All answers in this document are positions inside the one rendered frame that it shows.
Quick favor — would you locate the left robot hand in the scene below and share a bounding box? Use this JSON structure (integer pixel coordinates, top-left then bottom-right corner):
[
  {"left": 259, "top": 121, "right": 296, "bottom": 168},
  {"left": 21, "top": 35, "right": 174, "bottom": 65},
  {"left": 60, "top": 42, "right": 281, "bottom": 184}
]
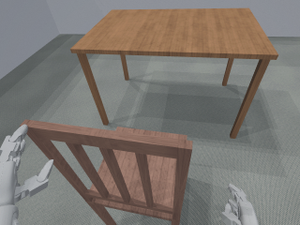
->
[{"left": 0, "top": 124, "right": 54, "bottom": 205}]

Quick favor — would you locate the table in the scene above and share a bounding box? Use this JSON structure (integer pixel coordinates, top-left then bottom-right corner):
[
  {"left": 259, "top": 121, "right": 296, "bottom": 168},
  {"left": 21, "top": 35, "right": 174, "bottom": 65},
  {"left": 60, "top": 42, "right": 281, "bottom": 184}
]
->
[{"left": 70, "top": 7, "right": 278, "bottom": 139}]

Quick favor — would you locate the robot left forearm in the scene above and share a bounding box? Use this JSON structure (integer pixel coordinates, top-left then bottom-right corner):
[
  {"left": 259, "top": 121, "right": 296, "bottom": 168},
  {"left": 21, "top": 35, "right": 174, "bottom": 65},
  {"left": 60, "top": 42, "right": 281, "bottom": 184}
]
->
[{"left": 0, "top": 204, "right": 20, "bottom": 225}]

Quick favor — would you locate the chair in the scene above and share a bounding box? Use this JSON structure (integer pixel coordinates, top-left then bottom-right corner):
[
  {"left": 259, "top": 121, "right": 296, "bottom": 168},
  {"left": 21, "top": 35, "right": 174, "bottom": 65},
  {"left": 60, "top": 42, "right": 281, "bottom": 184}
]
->
[{"left": 20, "top": 119, "right": 193, "bottom": 225}]

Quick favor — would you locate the right robot hand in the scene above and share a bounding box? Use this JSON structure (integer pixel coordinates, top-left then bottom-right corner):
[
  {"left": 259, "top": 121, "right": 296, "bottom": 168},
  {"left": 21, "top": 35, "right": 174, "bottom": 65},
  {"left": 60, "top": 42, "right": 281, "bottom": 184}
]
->
[{"left": 221, "top": 183, "right": 259, "bottom": 225}]

